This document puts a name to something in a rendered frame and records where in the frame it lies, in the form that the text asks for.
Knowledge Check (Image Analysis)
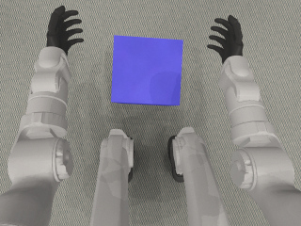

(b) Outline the robot right forearm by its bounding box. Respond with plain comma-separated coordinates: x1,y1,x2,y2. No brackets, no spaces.
218,56,294,181

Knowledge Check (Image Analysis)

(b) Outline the robot right thigh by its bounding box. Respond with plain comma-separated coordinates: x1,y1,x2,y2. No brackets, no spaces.
172,132,231,226

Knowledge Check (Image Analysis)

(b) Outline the robot left hand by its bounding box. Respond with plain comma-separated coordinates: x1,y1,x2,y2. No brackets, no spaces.
46,5,84,55

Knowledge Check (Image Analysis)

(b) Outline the carton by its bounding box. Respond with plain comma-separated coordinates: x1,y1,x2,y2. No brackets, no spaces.
111,35,183,106

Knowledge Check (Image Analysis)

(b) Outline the robot right hand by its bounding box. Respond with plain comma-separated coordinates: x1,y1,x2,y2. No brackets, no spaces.
207,15,244,64

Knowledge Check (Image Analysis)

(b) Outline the robot right upper arm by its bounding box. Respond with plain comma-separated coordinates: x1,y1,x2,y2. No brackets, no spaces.
230,146,301,226

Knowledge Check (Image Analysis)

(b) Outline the right robot foot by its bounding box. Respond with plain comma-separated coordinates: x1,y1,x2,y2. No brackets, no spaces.
167,136,184,183

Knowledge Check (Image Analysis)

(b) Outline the robot left upper arm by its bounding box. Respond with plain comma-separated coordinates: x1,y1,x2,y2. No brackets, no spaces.
0,137,74,226

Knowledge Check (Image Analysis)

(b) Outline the robot left forearm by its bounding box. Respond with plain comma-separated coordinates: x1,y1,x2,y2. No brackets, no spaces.
8,46,71,182

